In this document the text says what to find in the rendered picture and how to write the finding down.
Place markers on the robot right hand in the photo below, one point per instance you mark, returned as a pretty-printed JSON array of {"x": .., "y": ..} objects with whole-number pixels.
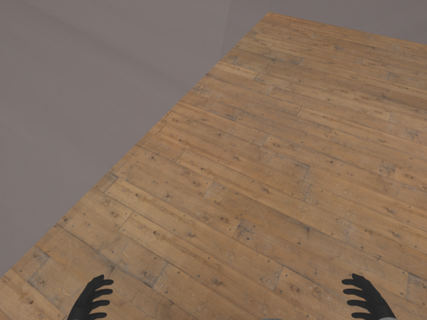
[{"x": 374, "y": 303}]

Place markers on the robot left hand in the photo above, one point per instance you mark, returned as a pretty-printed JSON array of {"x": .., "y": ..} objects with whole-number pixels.
[{"x": 84, "y": 305}]

